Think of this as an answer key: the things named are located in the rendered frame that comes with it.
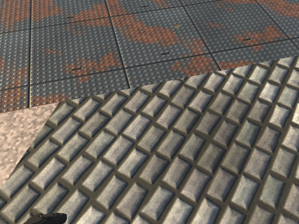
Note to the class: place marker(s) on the left robot hand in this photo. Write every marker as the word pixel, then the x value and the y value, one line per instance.
pixel 51 218

